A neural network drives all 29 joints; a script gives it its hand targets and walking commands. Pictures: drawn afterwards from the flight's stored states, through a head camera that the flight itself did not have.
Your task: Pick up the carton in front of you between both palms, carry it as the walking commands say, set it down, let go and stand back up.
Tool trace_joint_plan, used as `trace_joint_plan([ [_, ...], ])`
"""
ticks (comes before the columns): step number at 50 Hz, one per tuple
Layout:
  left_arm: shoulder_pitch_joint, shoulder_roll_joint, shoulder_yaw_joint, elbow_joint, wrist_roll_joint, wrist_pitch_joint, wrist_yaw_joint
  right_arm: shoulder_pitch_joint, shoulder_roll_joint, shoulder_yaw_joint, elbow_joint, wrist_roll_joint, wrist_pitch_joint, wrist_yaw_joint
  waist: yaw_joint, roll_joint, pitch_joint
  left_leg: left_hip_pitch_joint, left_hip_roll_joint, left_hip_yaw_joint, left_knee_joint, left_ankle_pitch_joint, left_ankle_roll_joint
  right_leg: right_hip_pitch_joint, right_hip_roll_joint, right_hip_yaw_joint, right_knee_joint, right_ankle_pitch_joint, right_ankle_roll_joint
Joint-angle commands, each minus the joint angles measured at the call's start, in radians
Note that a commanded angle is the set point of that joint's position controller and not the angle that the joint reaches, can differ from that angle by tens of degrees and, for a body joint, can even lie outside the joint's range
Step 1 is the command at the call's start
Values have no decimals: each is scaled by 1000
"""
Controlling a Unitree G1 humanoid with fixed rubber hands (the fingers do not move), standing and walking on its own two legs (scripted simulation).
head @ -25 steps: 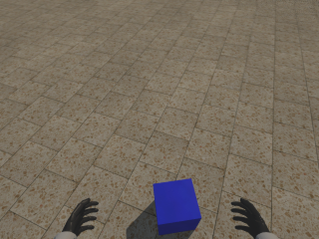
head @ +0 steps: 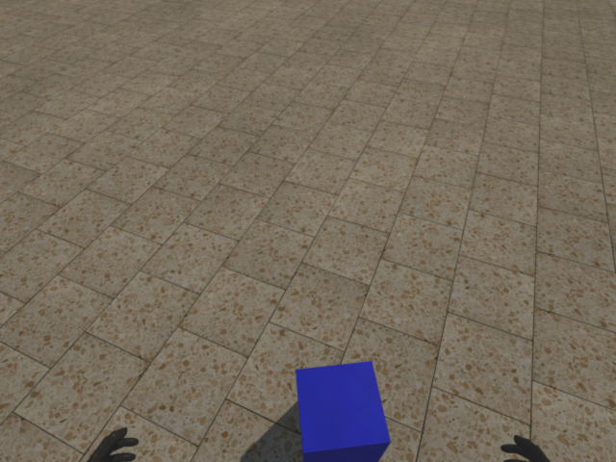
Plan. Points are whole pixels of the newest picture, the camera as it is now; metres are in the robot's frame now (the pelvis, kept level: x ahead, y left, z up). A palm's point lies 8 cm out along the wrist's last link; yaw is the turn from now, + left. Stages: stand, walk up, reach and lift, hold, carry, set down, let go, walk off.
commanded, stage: stand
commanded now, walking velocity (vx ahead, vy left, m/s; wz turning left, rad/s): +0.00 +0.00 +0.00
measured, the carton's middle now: (337, 418) +0.37 -0.06 -0.64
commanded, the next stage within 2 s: none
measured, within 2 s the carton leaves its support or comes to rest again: neither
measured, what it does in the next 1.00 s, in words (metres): stands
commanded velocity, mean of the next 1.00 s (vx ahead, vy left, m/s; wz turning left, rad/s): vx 0.00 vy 0.00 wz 0.00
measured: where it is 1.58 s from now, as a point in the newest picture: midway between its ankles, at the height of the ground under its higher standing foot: outside the picture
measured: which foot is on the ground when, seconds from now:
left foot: down 0.00-1.00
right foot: down 0.00-1.00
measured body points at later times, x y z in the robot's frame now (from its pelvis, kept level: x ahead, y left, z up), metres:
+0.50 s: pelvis -0.01 +0.00 +0.01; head +0.00 -0.01 +0.46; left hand +0.11 +0.30 -0.10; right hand +0.11 -0.30 -0.10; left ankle -0.07 +0.14 -0.73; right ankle +0.01 -0.13 -0.73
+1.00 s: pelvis -0.03 -0.01 +0.01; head -0.04 -0.01 +0.46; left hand +0.07 +0.30 -0.10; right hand +0.07 -0.32 -0.10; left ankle -0.07 +0.14 -0.73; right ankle +0.01 -0.13 -0.73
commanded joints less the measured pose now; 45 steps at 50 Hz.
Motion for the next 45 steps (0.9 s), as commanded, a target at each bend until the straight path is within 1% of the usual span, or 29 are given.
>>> trace_joint_plan([
  [1, -47, 136, 26, -31, -5, -16, 10, 16, -155, -35, -34, 4, -10, 0, -18, -29, -101, -72, 55, -6, -67, 416, 10, 172, -73, 57, -61, 318, -28],
  [3, -50, 140, 29, -25, -2, -23, 6, 1, -159, -24, -28, -8, -22, -3, 9, -13, -34, -104, 45, -10, -89, 417, 11, 156, -56, 44, -70, 290, -27],
  [4, -74, 152, 36, -8, 6, -29, 9, 11, -143, -19, -31, -7, -24, -7, -5, -40, -38, -103, 67, -25, -94, 470, 15, 172, -76, 60, -58, 308, -31],
  [5, -69, 151, 28, -22, -2, -22, 4, -15, -177, -39, -41, 4, -22, -4, -4, 23, -64, -82, 63, -15, -90, 492, 3, 158, -75, 48, -53, 344, -26],
  [6, -30, 153, 20, 21, -10, -24, 6, -14, -151, -27, -25, 6, -24, -2, 20, -59, -86, -60, 67, -26, -51, 558, 16, 189, -78, 46, -46, 400, -38],
  [7, -11, 140, 24, 8, -18, -25, 4, -8, -146, -23, -34, -2, -24, -4, 17, -3, -123, -83, 73, 2, -64, 548, 16, 228, -86, 45, -45, 404, -46],
  [8, -70, 155, 16, 17, -9, -27, 3, 15, -137, -11, -13, 6, -27, -10, -11, -55, -91, -92, 66, -25, -86, 512, 14, 215, -89, 44, -49, 376, -40],
  [9, -63, 154, 19, -10, -10, -24, 2, -2, -160, -22, -1, 12, -31, -9, 1, 13, -58, -62, 57, -20, -87, 479, 11, 168, -66, 42, -70, 332, -28],
  [10, -60, 168, 24, 19, -1, -31, 5, 12, -143, -27, 9, 0, -25, -18, 13, -34, -9, -102, 69, -37, -111, 458, 13, 149, -88, 42, -69, 293, -39],
  [13, -65, 147, 10, 24, -17, -31, 9, 4, -167, -15, 9, 9, -24, -11, -17, -38, -68, -52, 66, -8, -98, 452, 13, 152, -86, 60, -80, 309, -35],
  [15, -49, 177, 26, 36, -16, -40, 9, 31, -173, -16, 40, 4, -26, -10, 6, -31, -54, -90, 82, -38, -121, 451, 25, 211, -95, 63, -78, 309, -55],
  [16, -72, 181, 15, 58, -22, -38, 6, -18, -179, -16, 35, 3, -31, -5, 24, 25, -60, -88, 83, -37, -121, 489, 22, 217, -112, 74, -73, 352, -63],
  [18, -57, 177, 19, 58, -11, -33, 13, -11, -175, -11, 43, 6, -33, -7, 3, 32, -70, -105, 61, -25, -119, 468, 11, 242, -90, 61, -74, 368, -52],
  [20, -83, 165, 6, 61, -12, -33, 5, -18, -159, -1, 72, 1, -41, -9, 11, -20, -64, -72, 77, -47, -135, 454, 17, 212, -104, 70, -73, 385, -67],
  [21, -80, 182, 7, 68, -16, -35, 7, 3, -147, -2, 67, 8, -37, -12, -16, -80, -59, -50, 75, -36, -132, 429, 13, 172, -98, 44, -94, 324, -48],
  [22, -99, 178, 9, 70, -18, -27, 10, 4, -174, -4, 82, 4, -35, -7, -13, -21, -77, -48, 72, -36, -137, 438, 15, 190, -87, 67, -107, 297, -49],
  [23, -124, 147, -2, 64, -10, -24, 8, -25, -194, -3, 85, 3, -30, -10, -6, -30, -27, -94, 72, -28, -148, 429, 11, 200, -78, 66, -96, 337, -46],
  [27, -79, 199, 15, 115, -18, -27, 3, -12, -160, 10, 105, -5, -29, 1, 5, -19, -34, -88, 57, -13, -174, 272, 16, 184, -82, 74, -142, 172, -29],
  [29, -97, 210, 6, 117, -23, -25, 9, -10, -175, 11, 118, 5, -31, -2, 8, 4, -25, -112, 72, -39, -191, 289, 22, 204, -104, 74, -143, 178, -36],
  [31, -69, 222, 7, 135, -14, -33, 10, -5, -163, 20, 126, 10, -35, 0, 18, -79, -11, -82, 70, -49, -176, 290, 14, 181, -97, 93, -167, 163, -43],
  [32, -88, 187, -4, 137, -9, -36, 7, -44, -161, 8, 112, 5, -41, -1, 12, -29, 9, -104, 76, -45, -180, 282, 23, 182, -102, 90, -166, 197, -50],
  [35, -107, 199, -4, 143, -15, -35, 4, -23, -166, 11, 132, 7, -40, -2, 0, -65, -39, -58, 76, -47, -173, 322, 32, 209, -97, 75, -173, 207, -39],
  [36, -109, 176, -1, 127, -25, -36, 0, -32, -210, 2, 132, -3, -36, -5, 21, -43, 9, -108, 63, -42, -182, 306, 19, 173, -90, 82, -158, 246, -48],
  [38, -87, 203, 0, 142, -20, -46, -3, -22, -175, 9, 145, 0, -30, 4, 13, -32, -23, -87, 57, -31, -190, 217, 8, 189, -98, 105, -200, 109, -30],
  [39, -125, 183, 0, 152, -20, -42, -6, -23, -201, -6, 137, -9, -35, 3, -5, -6, 4, -117, 69, -36, -199, 235, 26, 191, -112, 101, -196, 173, -44],
  [41, -101, 202, -8, 165, -31, -38, -9, -30, -169, 16, 154, 8, -48, 5, 5, -21, -45, -107, 88, -62, -206, 267, 30, 227, -112, 90, -154, 221, -40],
  [43, -107, 197, -4, 162, -20, -35, -1, -53, -178, 11, 155, 4, -45, 2, 24, -56, -29, -69, 80, -39, -201, 268, 22, 171, -109, 105, -198, 158, -45],
  [44, -122, 223, 3, 178, -21, -29, 4, -25, -186, 6, 153, 1, -44, 2, -2, -19, -9, -114, 72, -54, -198, 245, 26, 193, -108, 106, -196, 179, -37],
  [45, -145, 244, 5, 174, -27, -32, 5, -48, -160, 17, 164, 10, -43, 8, 0, -37, 30, -112, 83, -57, -226, 265, 29, 162, -106, 102, -181, 133, -31],
])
